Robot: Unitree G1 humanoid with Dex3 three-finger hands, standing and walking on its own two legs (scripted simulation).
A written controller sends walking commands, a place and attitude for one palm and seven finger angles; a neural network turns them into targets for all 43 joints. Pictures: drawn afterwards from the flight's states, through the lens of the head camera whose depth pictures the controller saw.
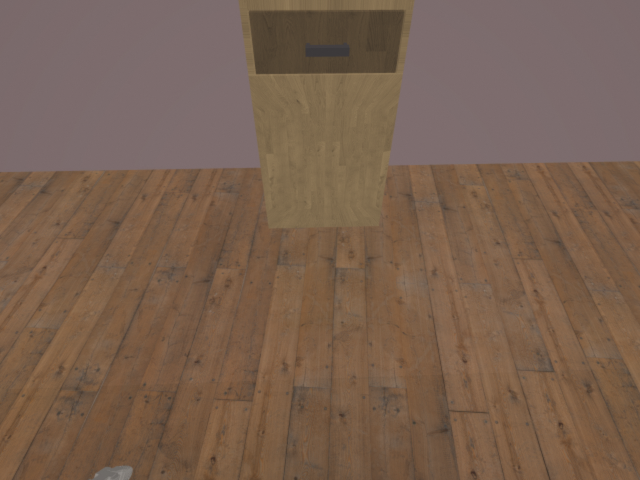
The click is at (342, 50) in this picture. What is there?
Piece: drawer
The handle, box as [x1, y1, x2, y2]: [305, 43, 349, 56]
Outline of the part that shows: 305,45 306,56 342,56 348,55 349,49 346,43 342,45 310,45 309,43 306,43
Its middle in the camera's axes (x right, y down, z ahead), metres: +0.02 -0.58 +1.17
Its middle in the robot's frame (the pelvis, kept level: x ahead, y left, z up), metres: +1.27 +0.04 +0.03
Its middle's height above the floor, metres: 0.80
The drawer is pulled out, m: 0.00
